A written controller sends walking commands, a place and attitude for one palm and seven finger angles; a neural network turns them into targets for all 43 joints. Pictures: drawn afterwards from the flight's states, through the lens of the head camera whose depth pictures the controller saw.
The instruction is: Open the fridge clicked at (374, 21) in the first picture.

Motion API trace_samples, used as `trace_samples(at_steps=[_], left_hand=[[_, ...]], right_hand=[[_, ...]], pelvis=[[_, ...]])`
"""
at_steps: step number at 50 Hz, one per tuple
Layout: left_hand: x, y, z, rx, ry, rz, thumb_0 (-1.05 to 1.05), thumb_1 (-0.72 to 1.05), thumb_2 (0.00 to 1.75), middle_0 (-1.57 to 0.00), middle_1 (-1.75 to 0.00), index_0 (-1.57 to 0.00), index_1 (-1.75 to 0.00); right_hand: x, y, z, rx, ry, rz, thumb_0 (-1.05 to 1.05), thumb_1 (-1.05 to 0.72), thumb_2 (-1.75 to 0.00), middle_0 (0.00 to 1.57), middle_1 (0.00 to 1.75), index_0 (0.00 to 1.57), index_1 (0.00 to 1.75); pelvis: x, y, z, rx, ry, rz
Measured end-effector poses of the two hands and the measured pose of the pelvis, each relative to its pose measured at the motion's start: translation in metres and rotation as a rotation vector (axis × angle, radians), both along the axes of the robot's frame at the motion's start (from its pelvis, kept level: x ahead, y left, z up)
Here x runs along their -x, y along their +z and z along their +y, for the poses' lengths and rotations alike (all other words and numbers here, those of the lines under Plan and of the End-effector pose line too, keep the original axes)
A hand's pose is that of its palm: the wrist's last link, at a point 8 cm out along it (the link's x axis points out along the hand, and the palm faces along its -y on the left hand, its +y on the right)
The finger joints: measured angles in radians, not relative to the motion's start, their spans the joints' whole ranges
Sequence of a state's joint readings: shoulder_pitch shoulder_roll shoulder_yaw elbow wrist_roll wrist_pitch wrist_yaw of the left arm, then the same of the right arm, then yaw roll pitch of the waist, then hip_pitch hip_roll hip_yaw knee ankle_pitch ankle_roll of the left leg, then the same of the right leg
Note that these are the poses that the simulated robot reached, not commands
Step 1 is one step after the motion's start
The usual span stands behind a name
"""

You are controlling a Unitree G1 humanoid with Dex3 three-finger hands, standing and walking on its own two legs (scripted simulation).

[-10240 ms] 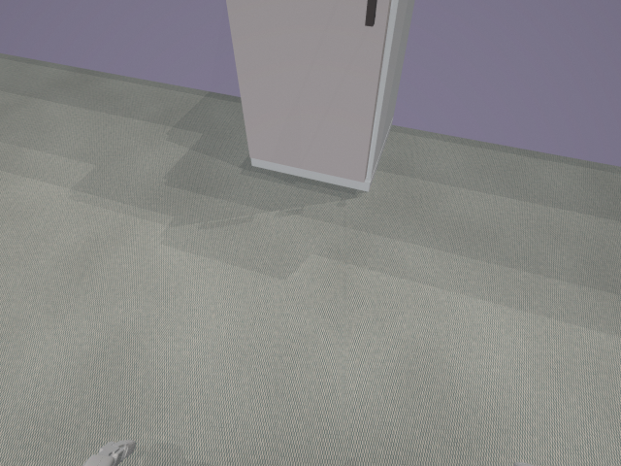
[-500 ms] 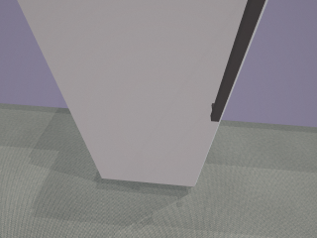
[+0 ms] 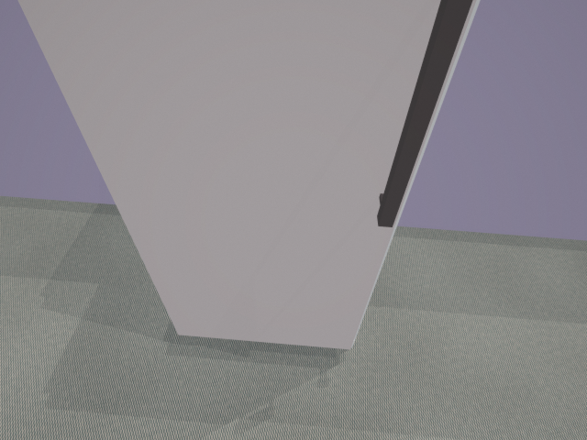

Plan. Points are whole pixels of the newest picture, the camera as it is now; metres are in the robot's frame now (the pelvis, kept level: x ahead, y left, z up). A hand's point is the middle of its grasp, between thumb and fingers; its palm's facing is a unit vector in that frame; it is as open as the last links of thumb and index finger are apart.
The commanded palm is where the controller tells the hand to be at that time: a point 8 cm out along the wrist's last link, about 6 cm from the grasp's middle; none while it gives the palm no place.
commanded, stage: come to a stop and stand still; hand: right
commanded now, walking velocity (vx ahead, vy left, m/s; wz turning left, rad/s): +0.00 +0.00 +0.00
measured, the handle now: (410, 125) +0.51 -0.12 +0.20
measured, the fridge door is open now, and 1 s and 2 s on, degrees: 0 0 0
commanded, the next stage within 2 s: look again from close up in 0.76 s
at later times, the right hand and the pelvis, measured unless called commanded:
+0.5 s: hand out of the picture +0.04 -0.26 -0.15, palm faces -0.03 +0.95 -0.30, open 7.4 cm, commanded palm none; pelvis -0.03 -0.03 +0.00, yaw +1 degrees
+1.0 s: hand out of the picture -0.01 -0.27 -0.16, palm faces -0.05 +0.96 -0.29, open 7.4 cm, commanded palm none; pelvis -0.03 -0.04 +0.01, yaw +0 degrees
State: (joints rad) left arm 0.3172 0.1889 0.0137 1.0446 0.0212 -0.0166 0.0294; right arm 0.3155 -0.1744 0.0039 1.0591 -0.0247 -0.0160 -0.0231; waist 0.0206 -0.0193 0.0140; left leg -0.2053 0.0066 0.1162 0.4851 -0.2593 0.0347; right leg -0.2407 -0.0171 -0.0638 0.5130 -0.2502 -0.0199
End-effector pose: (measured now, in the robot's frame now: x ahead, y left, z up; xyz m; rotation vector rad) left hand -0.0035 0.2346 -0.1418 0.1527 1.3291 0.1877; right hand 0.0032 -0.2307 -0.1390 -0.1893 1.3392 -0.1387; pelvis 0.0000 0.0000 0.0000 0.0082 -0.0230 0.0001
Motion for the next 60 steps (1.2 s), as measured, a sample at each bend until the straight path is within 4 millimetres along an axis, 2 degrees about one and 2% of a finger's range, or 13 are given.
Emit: trace_samples(at_steps=[8,14,19,27,34,39,48,60], left_hand=[[-0.051,0.012,0.005,-0.046,-0.032,-0.176,0.01,0.91,0.9,-0.2,-0.3,-0.2,-0.3],[-0.067,0.024,0.007,-0.072,-0.065,-0.238,0.01,0.91,0.9,-0.2,-0.3,-0.2,-0.3],[-0.061,0.03,0.009,-0.089,-0.078,-0.235,0.01,0.91,0.9,-0.2,-0.3,-0.2,-0.3],[-0.03,0.029,0.011,-0.105,-0.076,-0.151,0.01,0.91,0.9,-0.2,-0.3,-0.2,-0.3],[-0.005,0.026,0.009,-0.104,-0.061,-0.07,0.01,0.91,0.9,-0.2,-0.3,-0.2,-0.3],[0.003,0.025,0.005,-0.1,-0.052,-0.039,0.01,0.91,0.9,-0.2,-0.3,-0.2,-0.3],[-0.007,0.023,0.0,-0.088,-0.052,-0.043,0.01,0.91,0.9,-0.2,-0.3,-0.2,-0.3],[-0.035,0.025,0.001,-0.081,-0.063,-0.08,0.01,0.91,0.9,-0.21,-0.3,-0.2,-0.3]], right_hand=[[-0.044,0.007,-0.028,0.04,0.021,-0.163,0.0,-0.9,-0.9,0.2,0.3,0.2,0.3],[-0.057,0.017,-0.047,0.064,0.049,-0.228,0.0,-0.9,-0.9,0.2,0.3,0.2,0.3],[-0.05,0.02,-0.061,0.078,0.065,-0.22,0.0,-0.9,-0.9,0.2,0.3,0.2,0.3],[-0.02,0.018,-0.08,0.091,0.064,-0.14,0.0,-0.9,-0.9,0.2,0.3,0.2,0.3],[0.008,0.014,-0.088,0.09,0.051,-0.058,0.0,-0.9,-0.9,0.2,0.3,0.2,0.3],[0.019,0.011,-0.088,0.082,0.045,-0.019,0.0,-0.9,-0.9,0.21,0.3,0.2,0.3],[0.015,0.01,-0.084,0.072,0.041,-0.011,0.0,-0.9,-0.9,0.21,0.3,0.2,0.3],[-0.012,0.013,-0.078,0.073,0.052,-0.048,0.0,-0.9,-0.9,0.21,0.3,0.2,0.3]], pelvis=[[0.0,-0.002,-0.011,0.002,0.013,-0.029],[0.012,0.0,-0.019,0.0,0.018,-0.038],[0.021,0.001,-0.025,-0.002,0.02,-0.038],[0.032,0.004,-0.034,-0.002,0.014,-0.032],[0.036,0.004,-0.04,-0.003,0.009,-0.024],[0.035,0.005,-0.042,-0.003,0.008,-0.022],[0.031,0.006,-0.044,0.0,0.008,-0.019],[0.02,0.008,-0.039,0.002,0.007,-0.015]])
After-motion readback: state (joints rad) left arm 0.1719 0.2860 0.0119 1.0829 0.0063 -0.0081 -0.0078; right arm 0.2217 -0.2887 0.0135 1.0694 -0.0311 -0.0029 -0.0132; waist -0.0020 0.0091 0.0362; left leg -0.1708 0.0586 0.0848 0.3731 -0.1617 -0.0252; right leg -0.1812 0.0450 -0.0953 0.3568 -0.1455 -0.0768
